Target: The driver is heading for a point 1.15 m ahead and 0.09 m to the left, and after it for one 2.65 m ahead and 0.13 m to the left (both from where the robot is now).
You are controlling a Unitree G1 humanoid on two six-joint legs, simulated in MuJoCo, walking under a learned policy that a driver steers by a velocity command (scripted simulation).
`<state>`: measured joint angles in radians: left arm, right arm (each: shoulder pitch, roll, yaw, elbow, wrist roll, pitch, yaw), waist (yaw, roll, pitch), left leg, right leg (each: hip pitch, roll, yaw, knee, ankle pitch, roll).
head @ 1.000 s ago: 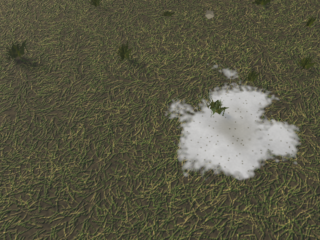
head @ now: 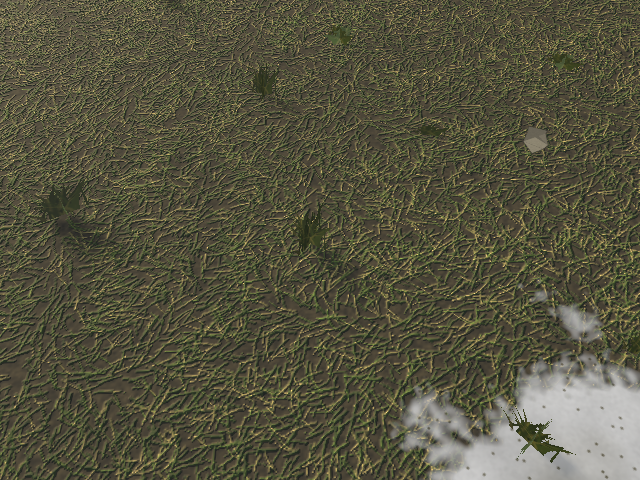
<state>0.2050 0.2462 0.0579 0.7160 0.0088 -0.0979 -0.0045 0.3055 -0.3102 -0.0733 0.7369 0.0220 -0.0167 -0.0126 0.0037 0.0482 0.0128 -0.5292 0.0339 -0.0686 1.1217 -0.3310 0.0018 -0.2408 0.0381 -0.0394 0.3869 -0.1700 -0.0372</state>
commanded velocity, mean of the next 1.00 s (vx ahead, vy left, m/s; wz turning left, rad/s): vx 0.50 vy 0.00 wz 0.20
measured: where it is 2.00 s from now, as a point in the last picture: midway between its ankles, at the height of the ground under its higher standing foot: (309, 266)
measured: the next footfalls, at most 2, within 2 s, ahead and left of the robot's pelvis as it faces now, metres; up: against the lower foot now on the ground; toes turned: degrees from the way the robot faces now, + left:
left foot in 0.34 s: +0.31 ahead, +0.18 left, +0.00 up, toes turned +14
right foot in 0.86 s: +0.66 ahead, +0.05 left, +0.00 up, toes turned +12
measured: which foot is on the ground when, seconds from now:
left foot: up 0.00-0.32, down 0.34-0.86, up 0.88-1.00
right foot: down 0.00-0.34, up 0.36-0.84, down 0.86-1.00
